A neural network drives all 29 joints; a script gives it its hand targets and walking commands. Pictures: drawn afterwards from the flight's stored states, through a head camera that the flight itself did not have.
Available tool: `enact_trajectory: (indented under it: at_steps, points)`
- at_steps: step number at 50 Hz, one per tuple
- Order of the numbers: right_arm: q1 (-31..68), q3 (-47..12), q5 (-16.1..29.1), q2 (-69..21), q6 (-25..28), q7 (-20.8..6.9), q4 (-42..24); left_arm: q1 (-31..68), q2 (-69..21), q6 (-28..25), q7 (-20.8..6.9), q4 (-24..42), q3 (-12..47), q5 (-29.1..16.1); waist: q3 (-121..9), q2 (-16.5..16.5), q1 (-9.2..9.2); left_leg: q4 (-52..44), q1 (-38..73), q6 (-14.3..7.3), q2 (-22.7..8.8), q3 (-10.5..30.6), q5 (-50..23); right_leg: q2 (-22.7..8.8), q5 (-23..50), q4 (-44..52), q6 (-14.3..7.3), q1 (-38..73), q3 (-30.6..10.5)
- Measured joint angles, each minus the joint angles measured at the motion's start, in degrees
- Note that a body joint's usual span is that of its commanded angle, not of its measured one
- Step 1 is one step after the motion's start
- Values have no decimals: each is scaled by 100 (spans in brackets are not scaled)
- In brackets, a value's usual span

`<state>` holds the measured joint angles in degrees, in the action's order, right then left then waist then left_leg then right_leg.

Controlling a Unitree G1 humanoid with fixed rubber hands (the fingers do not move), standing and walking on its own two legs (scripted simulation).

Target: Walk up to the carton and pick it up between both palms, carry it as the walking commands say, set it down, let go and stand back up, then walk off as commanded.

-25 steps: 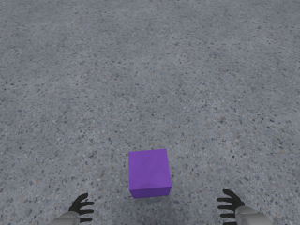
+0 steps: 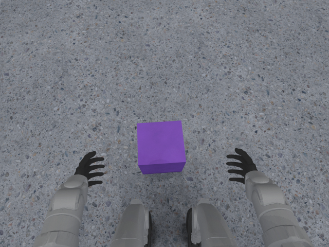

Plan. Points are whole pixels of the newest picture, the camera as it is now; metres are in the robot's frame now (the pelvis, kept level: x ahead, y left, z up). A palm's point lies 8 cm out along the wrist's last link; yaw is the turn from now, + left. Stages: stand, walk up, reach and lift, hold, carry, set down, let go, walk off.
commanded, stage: reach and lift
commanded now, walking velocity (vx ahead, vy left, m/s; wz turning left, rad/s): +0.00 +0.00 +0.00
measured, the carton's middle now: (160, 149) +0.50 +0.03 -0.58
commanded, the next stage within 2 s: none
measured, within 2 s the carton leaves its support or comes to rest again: neither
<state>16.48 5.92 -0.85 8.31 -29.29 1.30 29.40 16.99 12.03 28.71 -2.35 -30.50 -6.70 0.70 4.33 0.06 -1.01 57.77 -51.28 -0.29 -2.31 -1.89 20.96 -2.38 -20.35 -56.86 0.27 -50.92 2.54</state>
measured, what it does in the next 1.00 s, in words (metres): stands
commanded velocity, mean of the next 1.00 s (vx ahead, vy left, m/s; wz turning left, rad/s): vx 0.00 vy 0.00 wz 0.00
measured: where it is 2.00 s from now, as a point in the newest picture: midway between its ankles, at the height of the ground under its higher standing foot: (169, 239)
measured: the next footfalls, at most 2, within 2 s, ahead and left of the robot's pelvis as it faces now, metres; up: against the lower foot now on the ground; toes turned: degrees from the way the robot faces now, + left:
none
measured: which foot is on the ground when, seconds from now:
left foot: down 0.00-1.00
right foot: down 0.00-1.00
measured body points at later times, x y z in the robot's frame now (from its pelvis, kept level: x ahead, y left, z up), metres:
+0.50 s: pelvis -0.01 +0.00 -0.03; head +0.25 +0.01 +0.34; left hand +0.44 +0.23 -0.13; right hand +0.45 -0.18 -0.14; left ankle +0.07 +0.12 -0.67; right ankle +0.07 -0.13 -0.67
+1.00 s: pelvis +0.01 +0.00 -0.04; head +0.33 +0.01 +0.27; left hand +0.53 +0.23 -0.16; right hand +0.55 -0.16 -0.16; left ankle +0.07 +0.12 -0.67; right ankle +0.07 -0.13 -0.67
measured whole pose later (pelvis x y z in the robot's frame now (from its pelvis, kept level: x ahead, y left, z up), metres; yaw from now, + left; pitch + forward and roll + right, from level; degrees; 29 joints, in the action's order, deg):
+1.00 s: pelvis +0.01 +0.00 -0.04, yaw -1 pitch +48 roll +0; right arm 67.0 18.5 -5.1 11.2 -8.6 4.2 47.9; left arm 66.4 15.5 6.3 -1.4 -51.1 -22.8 1.8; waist -2.7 0.7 -2.0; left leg 58.8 -90.3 -1.0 -2.1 -2.8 16.7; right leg -2.2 -15.9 -58.2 0.9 -90.4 0.9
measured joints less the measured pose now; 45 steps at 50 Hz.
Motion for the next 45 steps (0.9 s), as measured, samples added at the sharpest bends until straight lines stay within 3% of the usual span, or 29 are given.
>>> enact_trajectory:
  at_steps: [8,17,31,45]
  points:
    - [1601,316,-3,107,62,192,839,1623,128,-81,149,-876,-280,-118,135,-17,-8,185,-691,-12,15,45,-166,-14,149,-180,-19,-668,29]
    - [2813,539,-13,171,608,338,1430,2772,212,-662,288,-1512,-610,-252,-33,-12,-11,186,-1659,-22,53,5,-329,-49,286,-236,-6,-1668,-21]
    - [3936,756,-3,236,1684,450,1853,3876,339,-1816,247,-2000,-1060,-184,-506,127,-29,212,-2853,-23,36,-76,-304,-27,272,-303,16,-2919,-115]
    - [5013,1156,-304,321,2055,344,2010,4899,391,-2225,153,-2186,-1493,26,-659,75,-85,119,-3725,-52,32,-84,-401,-6,401,-166,46,-3775,-136]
